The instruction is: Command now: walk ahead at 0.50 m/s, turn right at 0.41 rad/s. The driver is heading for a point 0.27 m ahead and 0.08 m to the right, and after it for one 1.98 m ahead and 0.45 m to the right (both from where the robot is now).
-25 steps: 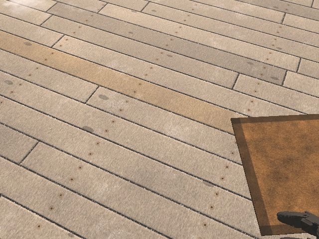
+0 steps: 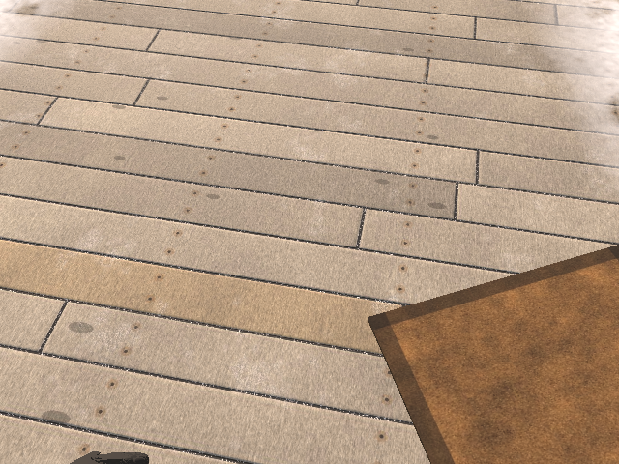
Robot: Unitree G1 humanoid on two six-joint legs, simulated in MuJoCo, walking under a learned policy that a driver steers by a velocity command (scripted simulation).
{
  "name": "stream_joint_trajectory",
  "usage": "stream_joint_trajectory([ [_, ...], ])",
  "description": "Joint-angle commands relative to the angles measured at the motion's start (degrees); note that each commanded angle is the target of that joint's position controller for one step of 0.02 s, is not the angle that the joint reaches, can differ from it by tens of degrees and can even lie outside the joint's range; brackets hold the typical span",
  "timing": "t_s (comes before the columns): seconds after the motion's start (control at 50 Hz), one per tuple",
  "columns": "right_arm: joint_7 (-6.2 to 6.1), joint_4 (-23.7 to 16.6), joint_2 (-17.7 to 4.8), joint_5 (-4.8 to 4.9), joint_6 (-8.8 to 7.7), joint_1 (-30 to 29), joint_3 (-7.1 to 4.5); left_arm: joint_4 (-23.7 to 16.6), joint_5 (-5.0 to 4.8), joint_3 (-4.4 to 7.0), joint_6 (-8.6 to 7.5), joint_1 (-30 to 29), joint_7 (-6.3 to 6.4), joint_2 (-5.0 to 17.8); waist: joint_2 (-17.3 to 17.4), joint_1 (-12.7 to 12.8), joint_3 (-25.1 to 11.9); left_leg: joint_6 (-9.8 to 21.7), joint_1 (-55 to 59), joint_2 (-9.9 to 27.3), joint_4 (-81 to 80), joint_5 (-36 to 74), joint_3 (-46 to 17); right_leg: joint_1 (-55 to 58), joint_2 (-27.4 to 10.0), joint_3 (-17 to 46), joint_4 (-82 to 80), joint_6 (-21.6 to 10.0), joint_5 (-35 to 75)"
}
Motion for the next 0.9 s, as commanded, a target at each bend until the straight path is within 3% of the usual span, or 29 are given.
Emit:
stream_joint_trajectory([
  [0.02, -0.48, -7.2, -3.2, -1.48, -1.15, 4.4, 0.54, -0.1, 0.12, 6.72, 0.06, 20.8, 1.19, 19.5, -9.5, 8.0, -19.2, 0.5, -34.6, 2.3, 47.3, 29.0, 0.0, 49.4, -13.8, 30.1, -0.9, -14.8, -7.8],
  [0.04, 0.33, -6.9, -3.2, -1.05, -3.37, 2.7, 1.14, -0.2, -0.51, 5.57, -0.04, 21.7, 1.05, 16.2, -10.6, 8.5, -25.1, 0.1, -45.6, -4.3, 56.8, -5.2, -10.9, 56.4, -19.1, 50.8, -12.0, -18.5, -14.2],
  [0.06, 1.19, -8.3, -7.4, 1.29, -4.8, -2.8, 0.0, -0.4, -0.15, 4.5, -0.09, 20.1, 1.21, 12.7, -7.5, 9.9, -18.4, 1.5, -51.7, -0.4, 59.5, -2.5, -14.5, 52.7, -17.5, 43.2, -13.3, -14.8, -15.5],
  [0.08, 1.18, -9.6, -7.4, 1.63, -5.55, -6.6, 0.28, -1.5, 0.17, 4.09, -0.14, 16.0, 1.46, 11.5, -3.3, 8.6, -11.6, 2.2, -51.7, 1.9, 56.6, 1.8, -13.5, 43.8, -15.6, 35.3, -13.1, -12.7, -6.7],
  [0.1, 0.65, -9.8, -7.2, 0.22, -5.55, -8.4, 0.08, -2.7, 0.52, 3.58, 0.04, 11.8, 1.59, 10.2, 1.5, 6.2, -6.5, 1.9, -48.9, 3.7, 52.0, 4.5, -12.5, 34.0, -13.7, 28.6, -13.4, -11.4, 5.6],
  [0.12, 0.17, -10.1, -7.9, -0.79, -4.99, -7.9, -0.48, -3.7, 1.19, 3.34, 0.01, 9.6, 1.77, 9.5, 0.5, 4.0, -4.7, 1.1, -43.9, 4.9, 49.2, 5.0, -12.4, 26.6, -12.4, 24.0, -13.0, -11.4, 19.5],
  [0.14, 0.02, -10.2, -7.7, -1.13, -4.07, -6.4, -0.64, -4.4, 1.52, 3.32, 0.21, 8.1, 1.95, 9.2, -0.3, 2.2, -4.8, 0.2, -40.5, 5.1, 47.4, 4.9, -12.5, 22.3, -11.3, 21.8, -13.5, -11.6, 24.7],
  [0.18, -0.39, -10.2, -5.7, -1.3, -2.56, -5.0, -0.35, -4.7, 1.2, 3.64, 0.28, 7.7, 2.48, 9.8, -0.4, 1.0, -4.8, -1.3, -37.8, 4.4, 42.2, 7.0, -11.1, 17.1, -8.9, 17.1, -14.0, -11.0, 32.0],
  [0.22, -0.81, -11.2, -4.3, -1.49, -1.73, -7.0, 0.16, -4.4, 0.71, 4.26, 0.69, 8.3, 3.32, 11.6, -1.7, 1.2, -5.1, -2.7, -37.2, 2.6, 34.2, 12.2, -10.1, 15.1, -7.2, 14.6, -13.4, -10.0, 34.5],
  [0.26, -0.72, -11.9, -3.4, -1.54, -1.53, -10.1, 0.59, -4.1, -0.05, 4.43, 1.77, 9.1, 4.15, 11.6, -2.8, 2.3, -6.7, -3.1, -34.1, 0.5, 26.1, 20.4, -9.9, 14.3, -4.7, 12.9, -11.9, -7.4, 30.9],
  [0.34, 0.34, -13.7, -4.1, -0.64, -1.49, -16.7, 0.5, -3.6, -0.4, 4.41, 3.85, 11.5, 5.3, 11.2, -4.9, 5.0, -7.2, -3.1, -31.8, -2.4, 14.4, 26.6, -11.4, 17.3, -4.5, 17.5, -8.7, -4.7, 19.3],
  [0.38, 0.66, -14.0, -5.7, -0.73, -1.72, -16.7, -0.21, -4.1, -0.12, 4.36, 4.45, 11.3, 5.54, 10.7, -5.4, 4.5, -6.9, -2.2, -31.2, -2.8, 10.4, 23.9, -13.1, 20.2, -5.3, 22.3, -5.5, -4.0, 14.8],
  [0.42, 0.74, -13.5, -6.5, -0.95, -2.42, -14.0, -0.85, -5.3, -0.09, 4.14, 4.63, 8.8, 5.69, 9.9, -6.5, 2.2, -6.3, -0.4, -27.3, -2.2, 4.4, 25.6, -13.1, 21.0, -4.2, 25.3, -1.1, -2.4, 10.7],
  [0.44, 0.42, -13.4, -7.7, -1.52, -2.88, -11.9, -1.23, -6.2, 0.11, 3.64, 4.5, 8.4, 5.6, 8.3, -5.0, 1.2, -7.8, 1.7, -20.6, 1.6, 1.0, 34.0, -14.5, 19.0, -1.5, 24.4, 4.0, -0.3, 5.9],
  [0.46, -0.37, -13.9, -11.1, -2.56, -2.74, -9.2, -1.8, -7.5, 1.18, 2.6, 4.14, 9.6, 5.5, 5.2, 3.5, 1.3, -12.9, 6.3, -8.7, 13.2, 3.1, 53.2, -23.6, 11.9, 3.3, 18.2, 17.1, 2.6, -10.7],
  [0.48, -0.42, -13.0, -11.8, -3.57, -1.43, -7.9, -1.99, -7.7, 0.35, 2.22, 4.07, 18.9, 5.27, 4.6, 18.8, 5.8, -18.4, 17.7, 2.7, 25.5, 3.2, 60.8, -41.0, -0.6, 9.4, 12.7, 28.7, 5.7, -39.6],
  [0.5, -0.38, -13.9, -8.2, -1.52, -0.61, -9.1, -1.48, -5.5, 0.42, 3.47, 4.44, 21.2, 5.06, 10.6, 13.6, 5.2, -17.6, 18.8, 0.4, 25.9, 2.5, 49.9, -42.9, -3.6, 4.4, 12.4, 36.6, 7.9, -37.3],
  [0.52, -0.58, -14.8, -5.3, -1.22, -0.07, -10.4, -0.67, -5.3, -0.12, 4.53, 5.35, 16.4, 5.16, 13.3, 8.8, 3.3, -12.9, 16.2, -3.6, 21.5, 2.6, 43.6, -34.6, -5.1, 2.9, 10.9, 40.5, 9.3, -32.8],
  [0.54, -0.55, -14.9, -4.8, -1.55, 0.59, -12.0, -0.32, -5.4, -0.15, 4.61, 6.4, 14.0, 5.58, 12.5, 5.8, 3.3, -10.5, 14.3, -8.0, 17.9, 1.5, 37.5, -29.8, -4.9, 2.0, 9.7, 41.1, 10.1, -29.5],
  [0.58, -0.6, -14.7, -5.8, -1.72, 1.44, -14.6, -0.25, -6.5, 0.0, 4.03, 7.56, 12.2, 5.7, 9.8, 7.1, 4.0, -5.9, 13.8, -17.1, 14.1, -1.8, 31.7, -23.7, -1.8, 1.1, 8.1, 38.9, 10.6, -25.3],
  [0.64, -0.48, -13.9, -5.9, -1.71, 1.77, -15.3, -0.43, -6.9, 0.46, 2.81, 7.26, 12.2, 5.56, 6.2, 9.4, 4.1, -6.6, 14.4, -18.9, 12.0, -2.8, 34.5, -17.9, 3.8, 1.2, 5.0, 28.4, 10.5, -23.9],
  [0.68, -0.3, -13.3, -6.5, -1.24, 1.91, -15.3, -0.65, -7.2, 0.89, 2.22, 6.84, 10.8, 5.23, 5.4, 9.9, 3.3, -8.4, 14.9, -17.9, 12.7, -2.2, 35.8, -17.0, 7.8, 0.2, 4.4, 20.6, 9.8, -22.3],
  [0.74, 0.07, -12.1, -7.7, -0.52, 2.37, -14.0, -0.87, -7.3, 0.83, 2.2, 6.68, 9.7, 4.58, 6.2, 10.7, 2.3, -9.0, 15.2, -16.8, 13.8, -1.8, 31.2, -18.0, 12.0, 0.0, 3.1, 11.3, 8.5, -18.8],
  [0.8, 0.42, -10.6, -6.5, 0.44, 2.7, -13.5, -0.14, -5.8, 1.26, 2.31, 6.57, 12.0, 3.86, 5.9, 9.5, 4.4, -7.0, 11.0, -21.9, 11.4, 0.5, 20.9, -16.2, 21.9, 1.4, 1.2, -5.7, 5.3, -8.3],
  [0.82, 0.69, -9.6, -5.0, 0.18, 2.39, -11.2, 0.46, -6.6, 1.98, 2.39, 6.55, 11.7, 4.0, 7.4, 6.7, 3.9, -6.9, 6.8, -25.8, 9.5, 2.4, 15.6, -14.8, 26.4, -2.2, 6.1, -8.6, 3.1, -4.5],
  [0.84, 1.28, -10.1, -1.7, -1.84, 1.87, -9.6, 1.48, -7.6, 2.59, 2.88, 6.69, 11.8, 4.58, 11.5, -5.6, 1.5, -8.3, 1.9, -30.5, 3.7, 12.9, 5.7, -8.3, 29.8, -13.2, 18.3, -10.6, -0.7, 3.6],
  [0.86, 0.89, -11.0, -1.4, -1.67, 1.66, -11.7, 1.44, -7.1, 3.2, 2.33, 6.29, 8.0, 4.14, 10.0, -13.4, 1.4, -5.2, 0.1, -27.2, 1.3, 11.9, 1.1, -7.6, 16.6, -17.2, 22.0, -13.8, -6.6, -5.1],
  [0.88, 0.54, -10.3, -4.2, -1.54, 1.84, -13.5, 0.84, -8.6, 3.32, 1.41, 5.44, 3.8, 3.85, 6.7, -9.4, 1.6, -1.9, -0.7, -23.2, 1.9, 12.5, 5.7, -8.5, 13.1, -13.0, 18.9, -15.0, -5.0, -12.2],
  [0.9, 0.55, -9.7, -3.4, -1.71, 1.84, -13.6, 0.88, -7.7, 3.27, 0.99, 4.66, 3.1, 3.77, 5.3, -8.9, 1.0, -1.5, -0.7, -21.8, 1.5, 9.1, 11.5, -8.2, 13.4, -10.0, 15.8, -13.8, -2.1, -14.8],
])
